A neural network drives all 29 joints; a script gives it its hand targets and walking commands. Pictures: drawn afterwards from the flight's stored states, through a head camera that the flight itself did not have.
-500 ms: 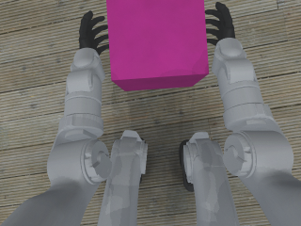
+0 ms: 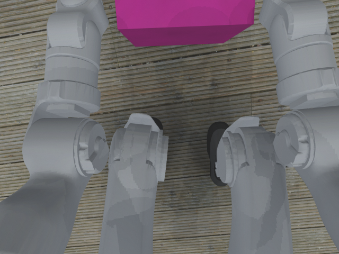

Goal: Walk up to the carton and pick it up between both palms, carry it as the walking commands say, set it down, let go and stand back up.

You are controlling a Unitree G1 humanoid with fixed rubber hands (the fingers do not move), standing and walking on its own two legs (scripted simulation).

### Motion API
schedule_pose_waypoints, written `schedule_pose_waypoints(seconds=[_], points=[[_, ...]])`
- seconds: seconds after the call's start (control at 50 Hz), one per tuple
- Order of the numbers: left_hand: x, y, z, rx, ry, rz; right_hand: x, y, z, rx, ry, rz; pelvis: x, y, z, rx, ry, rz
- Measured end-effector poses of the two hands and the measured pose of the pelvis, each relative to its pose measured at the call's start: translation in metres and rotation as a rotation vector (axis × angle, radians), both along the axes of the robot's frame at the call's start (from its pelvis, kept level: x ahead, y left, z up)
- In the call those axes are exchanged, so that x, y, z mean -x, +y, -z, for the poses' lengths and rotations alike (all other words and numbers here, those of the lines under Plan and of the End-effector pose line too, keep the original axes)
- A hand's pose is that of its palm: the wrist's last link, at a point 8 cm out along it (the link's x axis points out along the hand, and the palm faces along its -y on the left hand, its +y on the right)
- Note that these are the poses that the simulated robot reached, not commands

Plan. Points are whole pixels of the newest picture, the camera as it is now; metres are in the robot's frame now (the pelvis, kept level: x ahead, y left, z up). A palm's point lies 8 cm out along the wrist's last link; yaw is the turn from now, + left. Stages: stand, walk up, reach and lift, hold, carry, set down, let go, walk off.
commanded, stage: set down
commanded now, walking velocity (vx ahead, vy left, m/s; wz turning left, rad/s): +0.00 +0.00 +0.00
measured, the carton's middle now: out of the picture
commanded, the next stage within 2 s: none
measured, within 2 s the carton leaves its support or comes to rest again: rests again in 1.12 s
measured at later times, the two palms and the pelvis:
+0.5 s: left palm out of the picture +0.55 +0.17 -0.20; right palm out of the picture +0.57 -0.14 -0.20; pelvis +0.01 -0.01 -0.03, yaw +0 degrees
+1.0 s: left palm out of the picture +0.55 +0.18 -0.21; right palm out of the picture +0.57 -0.13 -0.21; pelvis +0.02 +0.00 -0.04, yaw +0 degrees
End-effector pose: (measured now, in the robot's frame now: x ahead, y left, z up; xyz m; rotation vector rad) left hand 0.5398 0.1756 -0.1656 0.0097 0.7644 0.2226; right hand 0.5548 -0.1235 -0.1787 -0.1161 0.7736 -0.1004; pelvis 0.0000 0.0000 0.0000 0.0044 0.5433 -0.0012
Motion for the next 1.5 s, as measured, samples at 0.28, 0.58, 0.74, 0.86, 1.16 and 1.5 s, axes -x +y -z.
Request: schedule_pose_waypoints(seconds=[0.28, 0.58, 0.74, 0.86, 1.16, 1.5], points=[[-0.011, -0.006, 0.034, 0.024, 0.02, 0.035, -0.016, -0.014, 0.025, -0.04, 0.02, -0.069, -0.006, -0.001, 0.022, -0.007, 0.016, 0.008], [-0.01, -0.001, 0.036, 0.025, 0.021, 0.034, -0.019, -0.01, 0.027, -0.03, 0.013, -0.084, -0.007, -0.007, 0.031, -0.019, -0.006, 0.015], [-0.008, 0.0, 0.039, 0.044, 0.018, 0.031, -0.017, -0.01, 0.029, -0.049, 0.009, -0.081, -0.008, -0.003, 0.033, -0.013, -0.01, 0.014], [-0.008, 0.001, 0.04, 0.053, 0.017, 0.034, -0.017, -0.01, 0.029, -0.052, 0.01, -0.087, -0.01, -0.001, 0.035, -0.013, 0.001, 0.015], [-0.006, 0.001, 0.043, 0.058, 0.017, 0.035, -0.016, -0.012, 0.033, -0.077, 0.006, -0.095, -0.016, -0.004, 0.036, -0.017, 0.032, 0.012], [-0.002, 0.003, 0.049, 0.074, 0.008, 0.046, -0.013, -0.014, 0.039, -0.098, 0.003, -0.107, -0.012, -0.004, 0.038, -0.019, -0.007, 0.012]])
